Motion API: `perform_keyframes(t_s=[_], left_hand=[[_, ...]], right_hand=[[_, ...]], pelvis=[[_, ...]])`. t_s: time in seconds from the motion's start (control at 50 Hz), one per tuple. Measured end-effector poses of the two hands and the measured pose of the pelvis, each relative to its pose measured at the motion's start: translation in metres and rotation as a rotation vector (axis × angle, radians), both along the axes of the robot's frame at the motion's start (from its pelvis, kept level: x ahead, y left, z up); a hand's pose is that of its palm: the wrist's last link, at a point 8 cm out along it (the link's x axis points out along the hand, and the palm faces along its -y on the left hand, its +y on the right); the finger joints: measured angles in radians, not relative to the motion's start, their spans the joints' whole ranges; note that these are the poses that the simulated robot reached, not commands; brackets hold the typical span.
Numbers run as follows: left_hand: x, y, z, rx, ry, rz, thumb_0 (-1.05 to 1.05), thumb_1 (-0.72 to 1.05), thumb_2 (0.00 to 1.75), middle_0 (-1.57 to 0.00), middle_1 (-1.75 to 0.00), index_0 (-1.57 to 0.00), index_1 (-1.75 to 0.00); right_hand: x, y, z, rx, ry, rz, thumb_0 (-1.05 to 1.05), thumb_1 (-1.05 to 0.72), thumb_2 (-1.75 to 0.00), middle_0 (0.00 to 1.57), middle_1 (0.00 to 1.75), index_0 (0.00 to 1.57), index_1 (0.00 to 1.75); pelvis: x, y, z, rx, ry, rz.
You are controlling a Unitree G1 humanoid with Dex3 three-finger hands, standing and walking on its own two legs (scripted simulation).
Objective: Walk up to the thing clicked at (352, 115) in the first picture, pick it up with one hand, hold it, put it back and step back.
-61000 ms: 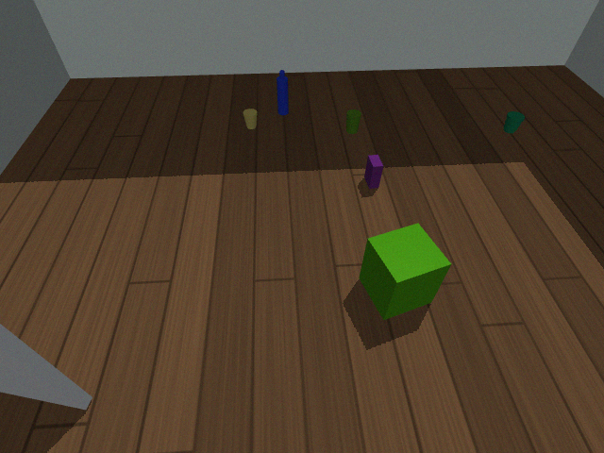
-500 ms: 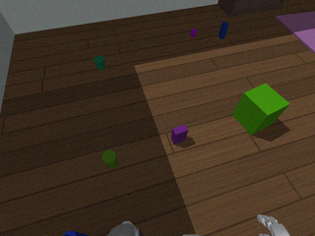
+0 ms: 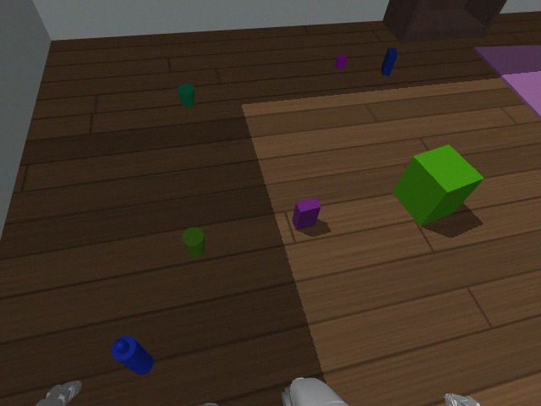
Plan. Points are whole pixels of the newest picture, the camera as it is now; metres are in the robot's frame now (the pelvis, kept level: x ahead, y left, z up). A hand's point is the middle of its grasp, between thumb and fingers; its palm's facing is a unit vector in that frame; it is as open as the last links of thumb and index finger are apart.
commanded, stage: step back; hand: left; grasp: from above
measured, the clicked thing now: (194, 243) +0.75 +0.24 -0.71
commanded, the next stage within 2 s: none
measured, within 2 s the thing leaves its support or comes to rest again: neither
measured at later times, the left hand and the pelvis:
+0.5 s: hand out of the picture -0.07 +0.24 -0.14, palm faces +0.01 -0.89 -0.45, open 7.4 cm; pelvis -0.18 -0.04 -0.01, yaw +2 degrees
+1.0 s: hand out of the picture -0.29 +0.21 -0.14, palm faces -0.01 -0.90 -0.43, open 7.4 cm; pelvis -0.34 -0.06 +0.00, yaw -1 degrees
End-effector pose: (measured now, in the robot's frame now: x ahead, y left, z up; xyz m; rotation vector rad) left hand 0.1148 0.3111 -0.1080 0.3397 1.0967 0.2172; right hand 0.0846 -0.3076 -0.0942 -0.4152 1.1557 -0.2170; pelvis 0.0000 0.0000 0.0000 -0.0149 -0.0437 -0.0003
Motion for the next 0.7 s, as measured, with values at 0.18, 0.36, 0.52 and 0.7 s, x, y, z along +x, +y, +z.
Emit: perform_keyframes(t_s=[0.18, 0.36, 0.52, 0.7], left_hand=[[-0.090, -0.019, -0.008, 0.043, 0.096, -0.027, 0.00, 0.91, 0.89, -0.20, -0.30, -0.20, -0.30], [-0.176, -0.043, 0.015, 0.066, 0.120, 0.012, 0.01, 0.90, 0.89, -0.21, -0.30, -0.21, -0.30], [-0.200, -0.030, 0.008, 0.080, 0.002, 0.015, 0.00, 0.90, 0.89, -0.21, -0.30, -0.21, -0.30], [-0.259, -0.036, 0.001, 0.024, 0.013, 0.036, 0.00, 0.90, 0.89, -0.20, -0.30, -0.21, -0.30]], right_hand=[[-0.035, -0.034, -0.010, 0.006, -0.117, 0.006, 0.01, -0.90, -0.90, 0.21, 0.30, 0.21, 0.30], [-0.116, -0.054, -0.023, 0.038, -0.030, -0.033, 0.01, -0.91, -0.90, 0.20, 0.30, 0.21, 0.30], [-0.187, -0.042, -0.034, 0.029, 0.089, 0.022, 0.01, -0.91, -0.90, 0.20, 0.30, 0.20, 0.30], [-0.239, -0.034, -0.013, 0.025, 0.031, 0.035, 0.01, -0.90, -0.90, 0.21, 0.30, 0.21, 0.30]], pelvis=[[-0.067, -0.026, -0.014, 0.012, 0.009, -0.063], [-0.125, -0.041, -0.003, 0.052, 0.004, -0.026], [-0.183, -0.038, -0.013, 0.032, 0.015, 0.055], [-0.247, -0.040, -0.003, 0.012, -0.002, 0.035]])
